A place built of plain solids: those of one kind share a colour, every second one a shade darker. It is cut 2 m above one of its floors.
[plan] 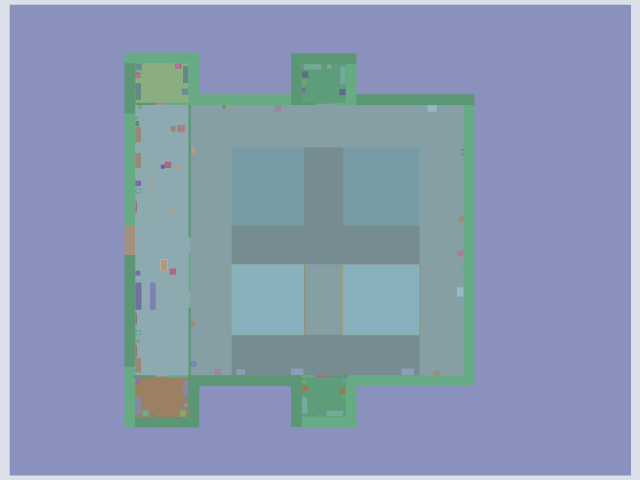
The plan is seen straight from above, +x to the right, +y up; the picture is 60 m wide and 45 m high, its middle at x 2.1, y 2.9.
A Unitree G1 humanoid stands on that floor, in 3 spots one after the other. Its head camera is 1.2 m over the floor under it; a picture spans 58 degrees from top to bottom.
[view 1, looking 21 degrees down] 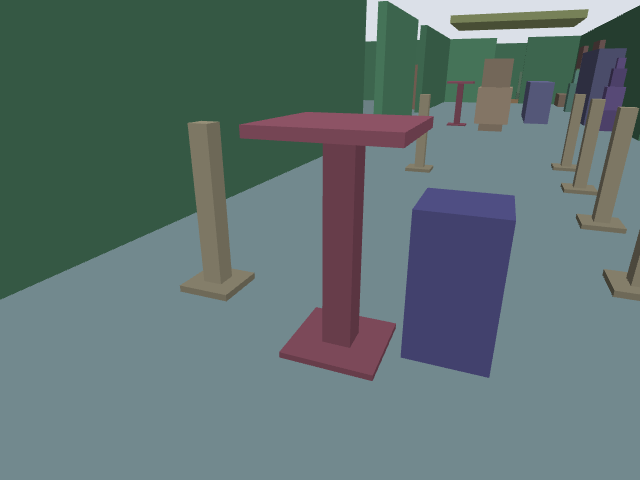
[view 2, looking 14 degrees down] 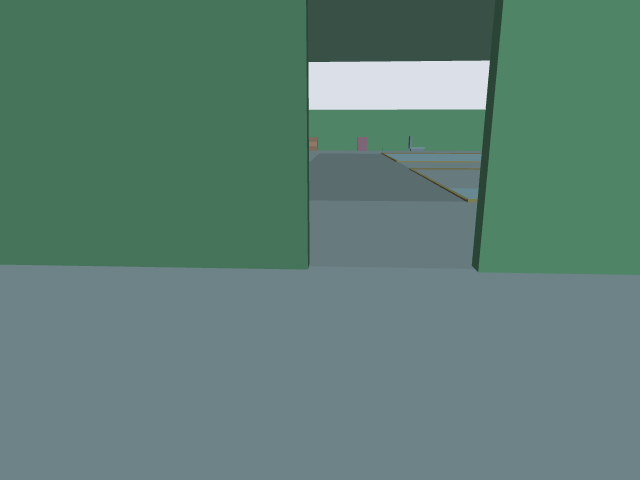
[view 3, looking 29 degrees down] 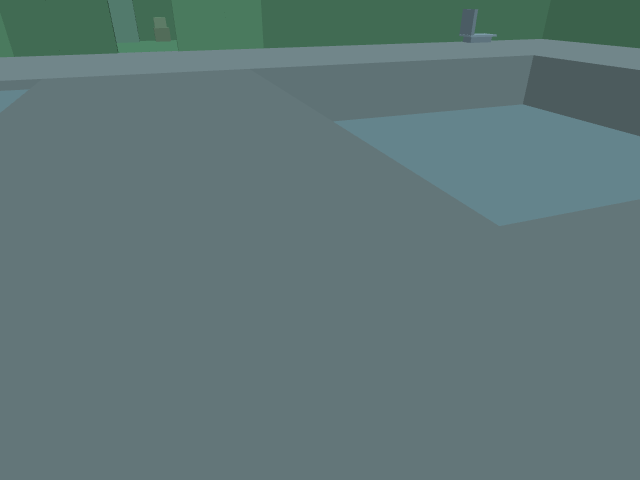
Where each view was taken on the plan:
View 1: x -12.72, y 11.62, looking -68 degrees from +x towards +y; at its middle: floor_foyer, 3.35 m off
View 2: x -13.92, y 2.89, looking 3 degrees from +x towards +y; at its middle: floor_gang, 4.96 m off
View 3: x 2.46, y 2.44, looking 70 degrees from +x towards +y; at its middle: floor_gang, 2.48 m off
